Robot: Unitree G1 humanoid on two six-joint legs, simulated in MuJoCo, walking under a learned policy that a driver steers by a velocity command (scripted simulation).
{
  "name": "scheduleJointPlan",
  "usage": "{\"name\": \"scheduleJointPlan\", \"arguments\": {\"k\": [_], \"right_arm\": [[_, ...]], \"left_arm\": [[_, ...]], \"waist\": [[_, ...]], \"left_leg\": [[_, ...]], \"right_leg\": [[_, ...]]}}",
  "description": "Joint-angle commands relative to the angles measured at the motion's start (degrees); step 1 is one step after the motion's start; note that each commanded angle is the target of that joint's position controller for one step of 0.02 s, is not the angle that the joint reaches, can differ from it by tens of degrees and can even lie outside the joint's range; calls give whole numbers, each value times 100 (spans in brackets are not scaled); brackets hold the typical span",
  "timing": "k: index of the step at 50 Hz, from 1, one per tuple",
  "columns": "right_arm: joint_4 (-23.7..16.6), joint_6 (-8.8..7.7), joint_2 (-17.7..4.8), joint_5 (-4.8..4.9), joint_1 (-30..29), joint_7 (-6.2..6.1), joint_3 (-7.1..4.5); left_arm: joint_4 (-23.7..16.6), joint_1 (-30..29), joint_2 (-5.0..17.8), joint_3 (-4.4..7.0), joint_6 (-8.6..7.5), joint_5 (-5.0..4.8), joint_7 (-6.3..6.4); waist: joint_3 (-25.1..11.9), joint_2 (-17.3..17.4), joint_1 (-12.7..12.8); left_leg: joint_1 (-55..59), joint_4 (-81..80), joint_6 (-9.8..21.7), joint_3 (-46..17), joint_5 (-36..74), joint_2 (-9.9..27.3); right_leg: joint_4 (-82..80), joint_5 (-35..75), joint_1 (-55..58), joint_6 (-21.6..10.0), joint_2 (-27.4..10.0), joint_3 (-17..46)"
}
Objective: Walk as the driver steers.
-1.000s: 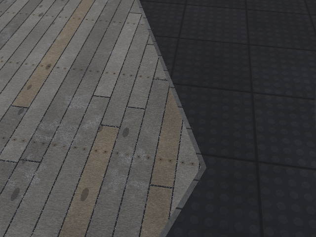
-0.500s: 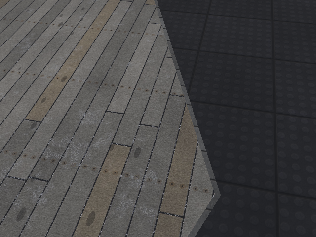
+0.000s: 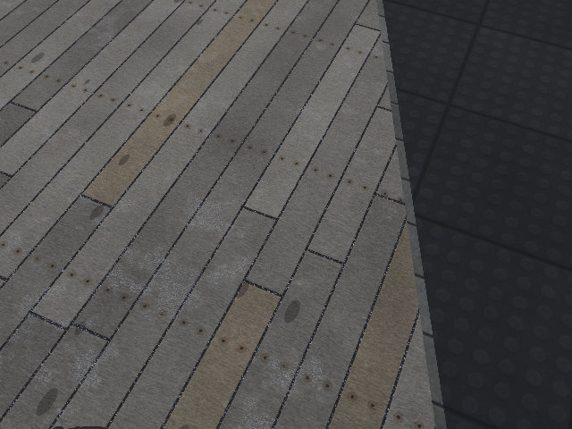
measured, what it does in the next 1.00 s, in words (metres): walks ahead: right foot, then left foot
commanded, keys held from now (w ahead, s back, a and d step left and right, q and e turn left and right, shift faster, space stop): q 0.06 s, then w+q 0.14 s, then w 0.46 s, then w+e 0.34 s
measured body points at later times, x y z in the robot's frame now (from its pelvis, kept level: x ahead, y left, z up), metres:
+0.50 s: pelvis +0.18 -0.02 +0.01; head +0.21 -0.03 +0.46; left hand +0.14 +0.26 -0.11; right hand +0.41 -0.23 -0.10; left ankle +0.24 +0.16 -0.70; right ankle +0.17 -0.15 -0.74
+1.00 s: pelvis +0.40 +0.09 +0.00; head +0.42 +0.10 +0.45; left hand +0.54 +0.36 -0.11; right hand +0.46 -0.18 -0.12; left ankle +0.30 +0.16 -0.74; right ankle +0.59 -0.05 -0.68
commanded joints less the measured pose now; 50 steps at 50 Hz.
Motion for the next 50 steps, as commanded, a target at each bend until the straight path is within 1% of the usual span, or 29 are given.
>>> {"name": "scheduleJointPlan", "arguments": {"k": [1,3,6,8,9,10,11,12,13,14,16,17,18,23,27,29,30,32,33,34,35,36,37,38,39,41,44,48,50], "right_arm": [[-456,74,-983,94,-137,-158,-247],[-466,172,-982,98,-59,-227,-254],[-528,233,-940,93,-20,-260,-248],[-592,216,-877,65,-39,-254,-219],[-631,204,-760,74,-88,-257,-175],[-678,170,-468,45,4,-253,-76],[-760,111,-125,67,292,-230,19],[-964,24,-361,109,188,-216,1],[-871,-21,-805,86,235,-190,-98],[-780,-21,-895,56,137,-170,-143],[-743,-37,-700,10,53,-129,-120],[-751,-61,-584,3,-37,-98,-96],[-788,-92,-471,14,-86,-67,-60],[-1060,-199,-161,0,-828,-12,86],[-1181,-229,-275,86,-1160,51,75],[-1230,-252,-360,111,-1163,89,51],[-1189,-259,-405,105,-986,96,24],[-877,-235,-729,72,32,27,-163],[-725,-218,-1146,-5,1034,-43,-291],[-626,-168,-1706,-43,1416,-32,-414],[-622,-197,-1176,-5,1391,-2,-287],[-666,-229,-883,6,1038,10,-183],[-725,-252,-678,-18,663,26,-115],[-739,-267,-502,-40,383,49,-67],[-728,-300,-422,-87,286,62,-47],[-631,-381,-459,-101,202,66,-92],[-466,-445,-525,-122,289,18,-133],[-352,-427,-637,-87,331,-75,-135],[-226,-393,-745,-58,589,-116,-155]], "left_arm": [[-221,429,342,79,131,-29,15],[-363,70,389,79,157,-59,-29],[-504,-236,500,102,79,-132,-143],[-490,-54,608,164,-52,-164,-196],[-417,246,622,196,-132,-156,-205],[-356,624,805,259,-188,-99,-183],[-311,974,1141,327,-176,56,-134],[-125,1491,1204,395,-149,102,-184],[-241,1311,833,308,-177,-2,-208],[-277,1177,639,260,-177,-79,-220],[-248,1088,555,213,-152,-107,-245],[-226,1119,529,196,-154,-76,-257],[-187,1163,586,210,-165,-65,-267],[-38,1463,798,274,-155,-163,-282],[109,1772,952,303,-92,-222,-332],[152,1780,989,310,-45,-271,-336],[161,1722,1007,310,-16,-293,-327],[166,1700,831,231,-1,-251,-306],[14,1598,487,86,-27,-129,-305],[-182,2035,-6,-64,-147,-153,-295],[-93,1829,606,84,-214,-275,-290],[-156,1559,829,158,-230,-364,-313],[-130,1436,745,148,-199,-324,-303],[-122,1346,675,160,-148,-247,-297],[-99,1376,591,166,-91,-225,-311],[-77,1500,373,136,37,-243,-324],[-205,1260,307,142,110,-220,-317],[-484,518,156,66,64,-191,-437],[-696,70,49,6,56,-186,-520]], "waist": [[-1119,604,237],[-1041,681,125],[-877,782,31],[-745,939,143],[-736,948,344],[-973,697,461],[-1339,-437,320],[-1199,-1421,420],[-881,-898,409],[-594,-578,399],[-328,-451,349],[-260,-408,370],[-269,-548,360],[-328,-537,611],[-297,-627,708],[-258,-651,595],[-295,-618,427],[-784,-375,-94],[-1529,357,-531],[-1979,1980,-359],[-1667,1331,-507],[-1046,1086,-368],[-788,792,-200],[-503,705,-72],[-388,767,45],[-366,749,226],[-198,488,243],[-18,429,37],[110,343,-141]], "left_leg": [[126,-209,781,-1049,2720,1371],[268,-147,680,-1349,1938,1380],[367,-240,697,-2009,-377,1426],[289,-85,655,-2373,-1016,1371],[114,203,541,-2360,-1072,1197],[-303,872,332,-2096,-1536,926],[-1375,2010,29,-1148,-2567,271],[-2493,3008,-102,-634,-3097,101],[-2800,3658,-202,-750,-2676,488],[-2837,3892,-293,-654,-2266,607],[-2824,3893,-408,-441,-1582,845],[-2647,3822,-422,-267,-1283,922],[-2540,3680,-456,-87,-1038,979],[-1939,2060,-546,326,-233,1083],[-1315,1245,-499,484,-57,928],[-1032,940,-345,492,-123,899],[-663,698,-255,534,-34,858],[960,420,-16,557,-70,758],[2387,334,365,-661,-313,1815],[3748,-297,1226,-3015,-1243,3042],[3398,-609,1237,-3368,-1939,3007],[2852,-657,984,-2582,-1764,2829],[2299,-776,815,-1949,-1283,2555],[1837,-954,721,-1464,-805,2350],[1489,-1037,592,-991,-65,2186],[1170,-1274,617,-521,552,2123],[1161,-1358,593,130,1483,2095],[1088,-1501,334,891,1591,1883],[1338,-1489,296,1023,1682,2015]], "right_leg": [[-775,730,973,101,319,-180],[-1213,785,932,112,409,-80],[-1938,488,1073,30,468,43],[-2463,224,1575,-133,497,-21],[-2956,435,2124,-268,437,-97],[-3171,416,2980,-538,-127,225],[-3442,-330,4138,-1173,-1133,1607],[-3986,-1364,4476,-1810,-1906,3419],[-3999,-1960,4307,-1819,-1848,3345],[-3976,-1830,4014,-1637,-1554,2720],[-4151,-1276,3629,-1439,-1189,1959],[-4290,-820,3391,-1375,-979,1549],[-4364,-430,3273,-1424,-920,1305],[-4457,625,3113,-1465,-747,426],[-4326,765,3086,-1450,-897,298],[-4186,779,3148,-1383,-1050,365],[-4032,872,3109,-1299,-1065,325],[-2910,1885,2728,-1025,-724,-88],[-1131,1160,1845,-728,-345,-525],[753,-1459,-244,-441,456,-747],[1626,-1753,-869,-474,244,-100],[1766,-1232,-1083,-599,9,-24],[1605,-723,-878,-599,-197,-82],[1359,-384,-744,-566,-304,-85],[1215,-142,-432,-562,-395,-28],[1169,219,-261,-493,-385,-14],[677,837,-554,-383,-260,149],[-812,2032,-226,-455,-127,-291],[-1272,2162,-236,-541,-109,-492]]}}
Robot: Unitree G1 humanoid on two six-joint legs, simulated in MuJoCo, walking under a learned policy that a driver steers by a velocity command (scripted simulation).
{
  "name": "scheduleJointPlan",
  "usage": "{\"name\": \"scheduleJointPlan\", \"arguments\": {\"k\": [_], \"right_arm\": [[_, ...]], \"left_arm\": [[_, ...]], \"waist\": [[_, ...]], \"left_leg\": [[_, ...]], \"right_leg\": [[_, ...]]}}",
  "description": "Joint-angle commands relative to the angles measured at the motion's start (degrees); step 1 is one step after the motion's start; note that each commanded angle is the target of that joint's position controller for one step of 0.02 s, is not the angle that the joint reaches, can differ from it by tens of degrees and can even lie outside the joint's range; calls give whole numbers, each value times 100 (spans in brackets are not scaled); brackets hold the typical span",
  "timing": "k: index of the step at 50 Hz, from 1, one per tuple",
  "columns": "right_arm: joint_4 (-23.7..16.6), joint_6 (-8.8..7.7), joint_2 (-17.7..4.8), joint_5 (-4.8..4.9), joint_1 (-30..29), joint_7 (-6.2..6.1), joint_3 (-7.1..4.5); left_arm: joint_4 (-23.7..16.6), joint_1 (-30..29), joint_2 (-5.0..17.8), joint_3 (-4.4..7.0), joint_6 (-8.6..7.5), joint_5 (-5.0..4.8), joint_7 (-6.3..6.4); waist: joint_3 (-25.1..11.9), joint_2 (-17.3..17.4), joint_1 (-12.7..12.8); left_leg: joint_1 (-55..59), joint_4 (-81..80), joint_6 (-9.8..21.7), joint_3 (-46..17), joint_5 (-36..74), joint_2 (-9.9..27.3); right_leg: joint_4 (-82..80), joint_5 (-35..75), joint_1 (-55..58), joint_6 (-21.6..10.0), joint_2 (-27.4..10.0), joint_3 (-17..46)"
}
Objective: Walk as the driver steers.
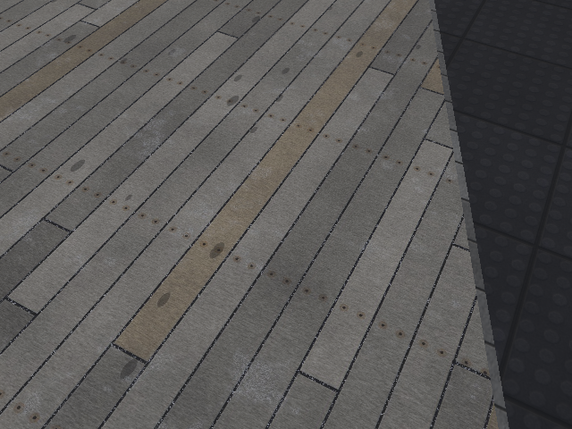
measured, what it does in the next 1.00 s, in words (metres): walks ahead, turning right: right foot, then left foot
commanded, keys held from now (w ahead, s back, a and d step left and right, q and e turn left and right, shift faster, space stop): w+e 0.56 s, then w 0.34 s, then no key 0.10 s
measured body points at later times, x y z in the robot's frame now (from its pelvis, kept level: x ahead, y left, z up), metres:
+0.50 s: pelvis +0.28 -0.04 +0.00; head +0.31 -0.06 +0.45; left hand +0.44 +0.21 -0.10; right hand +0.40 -0.35 -0.08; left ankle +0.48 +0.11 -0.68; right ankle +0.24 -0.11 -0.74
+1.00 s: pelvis +0.53 -0.07 +0.01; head +0.56 -0.08 +0.45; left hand +0.82 +0.05 -0.08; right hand +0.41 -0.32 -0.12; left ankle +0.53 +0.04 -0.74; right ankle +0.60 -0.28 -0.69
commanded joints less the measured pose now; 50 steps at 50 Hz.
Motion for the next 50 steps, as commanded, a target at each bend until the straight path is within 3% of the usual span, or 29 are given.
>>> {"name": "scheduleJointPlan", "arguments": {"k": [1,4,6,8,9,10,11,12,13,14,15,16,18,21,24,28,30,32,33,34,35,36,37,38,40,42,45,48,50], "right_arm": [[-265,-46,-897,50,-95,-78,-184],[-173,111,-1004,95,77,-113,-206],[-218,209,-1180,97,24,-173,-247],[-275,307,-1336,82,-44,-242,-283],[-348,301,-1337,121,-198,-265,-265],[-535,160,-886,-27,-128,-259,-122],[-783,-77,-464,-25,575,-75,78],[-866,-235,-1071,212,-325,28,-84],[-1083,-275,-1041,312,-693,59,-75],[-1044,-256,-922,182,-744,-1,-54],[-1004,-206,-916,55,-739,-43,-88],[-1022,-137,-939,13,-590,-35,-110],[-1009,-26,-834,-32,-455,-49,-101],[-1203,41,-613,-75,-1048,-89,-17],[-1346,-3,-493,-23,-1722,-44,48],[-1496,-103,-748,92,-2088,57,-38],[-1453,-159,-878,105,-1868,100,-109],[-1281,-214,-979,44,-1160,81,-208],[-1238,-241,-1216,-49,-460,39,-280],[-991,-175,-1804,-119,214,49,-436],[-887,-140,-1435,56,428,112,-387],[-949,-117,-1047,94,168,105,-271],[-1005,-70,-903,41,-131,95,-202],[-989,-40,-775,8,-319,94,-147],[-953,-60,-626,-19,-407,92,-83],[-855,-65,-768,29,-398,80,-109],[-723,-39,-928,92,-275,41,-146],[-565,47,-1030,94,-180,9,-141],[-419,110,-1064,117,47,-5,-132]], "left_arm": [[-663,-754,41,-64,-81,1,-134],[-967,-1099,88,-54,-84,-22,-271],[-1069,-966,243,24,-57,-22,-322],[-940,-25,613,219,-7,-36,-298],[-747,904,933,393,15,-30,-209],[-704,1419,1502,553,122,22,-38],[-850,1136,1649,466,30,43,-85],[-823,1333,1072,361,21,84,-79],[-762,1017,922,310,-33,57,-90],[-807,663,758,254,-75,1,-83],[-886,351,673,218,-68,14,-68],[-959,246,690,216,-79,91,-48],[-922,166,718,233,-109,78,-7],[-819,357,891,278,-87,46,96],[-726,600,930,292,-18,-2,149],[-599,914,922,294,40,-54,167],[-567,908,858,278,49,-16,176],[-568,880,601,195,50,18,167],[-625,909,285,75,24,78,146],[-690,1701,-25,-29,-41,-66,151],[-623,1672,438,32,-67,-136,179],[-663,1058,810,130,-58,-131,184],[-758,637,790,123,-45,-42,194],[-841,392,704,113,-64,55,176],[-822,410,537,103,-80,75,122],[-802,491,345,57,-56,46,117],[-920,-26,204,-21,-78,90,104],[-961,-460,79,-69,-140,113,55],[-988,-661,112,-52,-158,87,10]], "waist": [[533,470,-76],[541,493,-87],[229,733,120],[-386,945,691],[-825,771,1240],[-1452,-611,1279],[-2478,-1055,646],[-2289,-194,1127],[-1112,89,910],[-773,587,621],[-347,634,435],[-256,364,260],[-242,250,133],[-66,142,305],[-69,-81,619],[-126,-267,737],[-172,-439,606],[-401,-467,231],[-997,-34,-77],[-1672,1740,114],[-1472,1825,-39],[-692,1164,-168],[-333,784,-92],[-16,665,3],[65,886,185],[-21,1065,291],[89,795,152],[109,794,43],[-30,859,-47]], "left_leg": [[-227,-399,541,-247,2616,1653],[456,57,470,-74,3538,1839],[693,738,371,89,5418,1859],[576,2204,278,175,6691,1809],[-248,3520,94,273,5997,1603],[-2104,5843,-184,385,2370,879],[-4076,7348,-348,-1071,-1965,-86],[-4505,7500,-226,-1741,-1576,279],[-4795,6896,-158,-1587,-1080,509],[-4514,6230,-161,-1553,-764,820],[-4197,5845,-235,-1446,-570,916],[-3817,5731,-314,-1473,-492,973],[-3563,5238,-520,-1362,-342,1013],[-3526,4101,-717,-1202,558,882],[-3110,2737,-715,-1171,1649,581],[-2817,1925,-609,-1366,1619,365],[-2586,1776,-432,-1351,1261,387],[-1573,1421,-128,-1198,1116,409],[-399,1459,243,-1944,919,1187],[1458,1039,1270,-4387,-134,2399],[1545,478,1426,-5656,-1786,2674],[944,383,1166,-4976,-1962,2430],[350,382,982,-4183,-1373,2166],[-189,258,971,-3678,-793,1935],[-726,95,865,-2937,370,1570],[-910,-119,999,-2697,580,1545],[-885,-287,1011,-2207,1114,1503],[-971,-36,822,-1562,2830,1323],[-832,185,733,-1422,3260,1324]], "right_leg": [[-665,351,13,-121,30,-312],[-978,-238,-112,-304,178,-603],[-980,-834,445,-502,513,-956],[-1020,-1279,1762,-790,909,-1119],[-1517,-852,3294,-1048,927,-844],[-1450,243,5290,-1600,-341,1065],[-2365,-850,6800,-2812,-1702,4500],[-2608,-1454,6570,-2379,-1358,3913],[-2744,-1191,5585,-2062,-1104,2921],[-2803,-800,4785,-1807,-828,2355],[-2948,-341,4016,-1710,-619,1977],[-3055,166,3477,-1761,-535,1851],[-3214,363,2920,-1776,-406,1566],[-3225,290,2431,-1579,-106,1108],[-3065,-480,2337,-1283,117,1015],[-2626,-1163,2817,-1148,-112,1676],[-2311,-1200,3134,-1046,-296,1937],[-1666,-789,3113,-802,-47,1797],[-307,-1163,2651,-583,263,1409],[1637,-2887,741,-127,1103,554],[2586,-3649,-308,-38,897,656],[2897,-3166,-589,-65,660,747],[2833,-2765,-490,-65,458,503],[2502,-2466,-404,-65,310,411],[1964,-2149,146,-58,54,242],[1560,-1968,277,8,-7,64],[489,-1345,248,104,-51,-76],[-606,-561,822,161,151,-291],[-971,-141,1161,150,312,-353]]}}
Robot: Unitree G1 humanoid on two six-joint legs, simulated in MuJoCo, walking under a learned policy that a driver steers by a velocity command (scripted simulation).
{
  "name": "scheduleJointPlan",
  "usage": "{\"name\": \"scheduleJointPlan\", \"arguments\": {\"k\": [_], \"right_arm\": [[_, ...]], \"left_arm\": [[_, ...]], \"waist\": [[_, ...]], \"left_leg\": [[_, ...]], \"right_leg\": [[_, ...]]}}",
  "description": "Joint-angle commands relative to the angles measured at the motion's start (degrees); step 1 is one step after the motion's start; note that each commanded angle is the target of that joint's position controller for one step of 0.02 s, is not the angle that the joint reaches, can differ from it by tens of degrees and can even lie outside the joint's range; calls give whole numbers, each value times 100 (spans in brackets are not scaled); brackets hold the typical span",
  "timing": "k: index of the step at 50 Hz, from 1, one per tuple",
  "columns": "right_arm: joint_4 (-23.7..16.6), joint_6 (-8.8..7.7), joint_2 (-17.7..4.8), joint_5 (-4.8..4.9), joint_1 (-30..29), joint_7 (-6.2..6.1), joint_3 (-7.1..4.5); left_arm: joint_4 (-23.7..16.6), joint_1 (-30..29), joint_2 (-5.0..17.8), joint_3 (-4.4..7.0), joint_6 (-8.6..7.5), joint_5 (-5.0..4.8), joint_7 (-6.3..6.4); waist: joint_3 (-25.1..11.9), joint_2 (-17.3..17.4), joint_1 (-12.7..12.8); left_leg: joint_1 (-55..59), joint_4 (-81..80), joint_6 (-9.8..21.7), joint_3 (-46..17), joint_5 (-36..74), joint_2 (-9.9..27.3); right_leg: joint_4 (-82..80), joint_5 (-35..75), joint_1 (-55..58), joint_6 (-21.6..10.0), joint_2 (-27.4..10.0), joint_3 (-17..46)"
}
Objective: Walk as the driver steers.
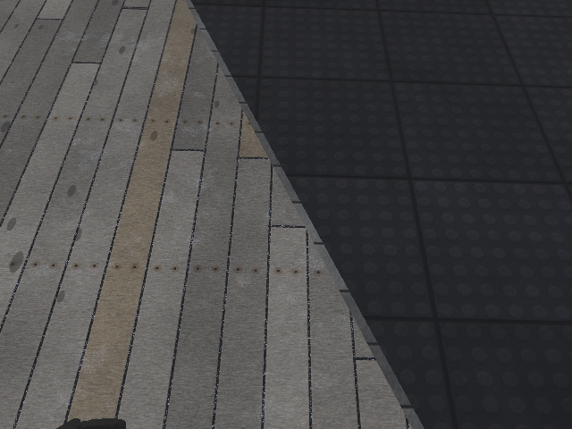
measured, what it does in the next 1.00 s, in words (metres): walks ahead, turning left: right foot, then left foot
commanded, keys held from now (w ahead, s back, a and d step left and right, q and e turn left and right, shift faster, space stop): no key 0.24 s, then q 0.66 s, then w+q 0.04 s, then w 0.06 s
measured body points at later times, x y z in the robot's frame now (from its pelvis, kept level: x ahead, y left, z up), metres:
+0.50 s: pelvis +0.12 -0.02 -0.02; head +0.14 +0.00 +0.43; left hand +0.26 +0.25 -0.13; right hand +0.24 -0.30 -0.13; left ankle +0.12 +0.09 -0.74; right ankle +0.19 -0.13 -0.75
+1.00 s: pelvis +0.13 -0.04 -0.01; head +0.16 -0.03 +0.44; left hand +0.17 +0.28 -0.11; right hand +0.38 -0.26 -0.11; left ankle +0.11 +0.08 -0.73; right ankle +0.18 -0.15 -0.75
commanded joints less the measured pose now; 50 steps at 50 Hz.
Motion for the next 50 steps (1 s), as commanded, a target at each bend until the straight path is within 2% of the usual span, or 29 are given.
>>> {"name": "scheduleJointPlan", "arguments": {"k": [1,4,5,6,7,8,9,10,12,13,16,20,23,25,26,27,28,29,31,32,35,40,44,45,46,47,48,49,50], "right_arm": [[-229,0,-1004,44,-96,-47,-206],[-184,75,-1064,84,-239,-81,-214],[-203,86,-1057,96,-351,-96,-210],[-207,61,-927,51,-266,-99,-165],[-364,1,-606,-134,-103,-97,-35],[-186,12,-220,-104,720,-67,128],[-69,90,-724,-24,614,-48,7],[-163,168,-866,40,177,-57,-51],[-228,370,-758,-62,-325,-168,-67],[-187,475,-588,-14,-77,-200,-36],[-31,569,-467,-31,-10,-254,-15],[-338,648,-708,-19,-600,-239,-125],[-464,669,-635,-22,-712,-196,-154],[-441,652,-649,-72,-503,-141,-192],[-512,637,-908,-117,-450,-140,-257],[-649,641,-1560,-78,-621,-209,-409],[-697,555,-1548,-214,-417,-190,-402],[-738,441,-1366,-288,-518,-190,-348],[-885,350,-1179,-64,-1076,-199,-334],[-925,354,-1103,-4,-1161,-222,-307],[-946,437,-1085,10,-982,-275,-321],[-1065,571,-1273,13,-952,-332,-419],[-1175,639,-1287,50,-1178,-281,-440],[-1201,656,-1276,80,-1266,-280,-439],[-1236,675,-1240,132,-1380,-293,-428],[-1263,685,-1133,151,-1419,-309,-391],[-1252,683,-791,76,-1224,-304,-287],[-1350,614,-621,66,-1112,-294,-252],[-1489,490,-957,28,-1328,-286,-323]], "left_arm": [[-436,-413,219,52,-109,-20,-67],[-430,-313,390,135,-127,20,-121],[-293,64,483,191,-135,70,-104],[-190,457,723,268,-144,125,-58],[-177,994,1140,327,-126,269,6],[-121,1051,896,228,-45,269,7],[-73,1079,566,147,39,125,-36],[-64,726,487,104,70,47,-57],[-58,106,419,54,93,92,-70],[-38,-206,526,85,99,160,-68],[73,-408,498,115,127,233,-15],[210,-310,842,232,263,122,176],[297,-378,846,256,350,33,258],[370,-408,792,264,404,-67,283],[441,-227,639,247,425,-90,290],[307,-98,339,197,412,61,292],[133,-799,518,236,393,94,331],[156,-709,625,304,394,34,322],[394,-324,686,368,447,43,349],[419,-326,699,383,450,72,363],[390,-379,513,328,395,-15,341],[362,-558,516,282,334,-67,256],[431,-314,650,315,261,-102,160],[468,-186,666,326,233,-103,134],[543,79,683,346,203,-104,104],[634,301,743,384,196,-96,99],[674,571,1014,441,214,-19,125],[679,657,1429,498,245,109,131],[606,530,1409,487,151,248,98]], "waist": [[-178,827,129],[-312,862,360],[-493,788,582],[-778,575,733],[-1565,-226,786],[-2361,-1298,606],[-2315,-830,728],[-1629,-544,692],[-886,-34,504],[-823,-480,227],[-851,-574,225],[-644,-490,444],[-418,-433,390],[-387,-289,233],[-246,305,262],[-66,1835,602],[-7,1967,81],[-136,1502,233],[-292,907,513],[-405,852,538],[-643,902,497],[-652,1161,338],[-627,1299,396],[-650,1291,471],[-774,1216,630],[-789,1071,733],[-953,276,707],[-644,-893,595],[-218,-1065,671]], "left_leg": [[-95,-113,799,-576,3031,1265],[116,442,598,-681,3038,1318],[54,852,484,-614,3220,1176],[-194,1502,282,-457,3020,895],[-1216,2860,-30,-217,1284,502],[-2209,4264,-354,-339,-2402,156],[-2346,4675,-430,-695,-2801,336],[-2672,4833,-499,-607,-2633,453],[-2420,4369,-575,-511,-2084,672],[-1920,3968,-642,-537,-1827,778],[-1038,3072,-649,-196,-1097,578],[-1196,3010,-403,-55,-786,532],[-1168,2582,-157,79,-697,494],[-743,1766,93,93,-135,398],[-650,899,371,-630,485,784],[-507,310,1091,-2333,1355,1870],[-590,-116,1696,-3156,1544,2338],[-547,-18,1647,-2846,1590,2175],[-329,268,1124,-2158,1832,1695],[-236,349,1045,-2049,2115,1612],[99,489,1053,-1905,2538,1392],[-39,508,1098,-2276,1885,1314],[-251,562,1047,-2743,1873,1223],[-261,644,981,-2822,1891,1158],[-407,707,847,-2813,1236,1008],[-877,831,627,-2694,200,763],[-1767,1719,313,-2121,-1460,312],[-3114,2922,70,-1002,-2284,-596],[-3598,3861,-24,-1163,-2039,-135]], "right_leg": [[-603,636,678,-23,296,-223],[-1171,571,1213,-259,407,-157],[-1478,864,1819,-373,505,-241],[-1645,1893,2632,-551,287,-122],[-1068,4339,4209,-1032,-843,940],[-1058,5017,5188,-1994,-1959,2221],[-1245,4017,4800,-1914,-1715,2312],[-1434,3311,4271,-1696,-1448,1915],[-1983,2042,2884,-1413,-1097,1472],[-2136,1652,2309,-1455,-1117,1285],[-2291,1053,1708,-1307,-744,545],[-2439,-273,1739,-1374,-1087,658],[-2334,-672,1782,-1255,-1143,558],[-1884,-631,1699,-938,-944,255],[-1103,-894,1504,-513,-578,-166],[157,-1848,620,111,460,-1008],[1358,-3109,69,149,777,-404],[2100,-3043,-31,106,624,16],[2273,-2383,-99,143,491,148],[2281,-2167,-17,197,458,164],[1722,-1822,147,345,560,101],[362,-1712,810,424,664,153],[-519,-1676,1429,341,759,177],[-923,-1484,1637,294,763,165],[-1578,-1037,2092,207,745,86],[-2118,-597,2732,78,570,75],[-2342,-1071,3587,-296,-439,976],[-2736,-2293,3733,-1041,-1407,2536],[-3101,-3344,3117,-1607,-1899,3430]]}}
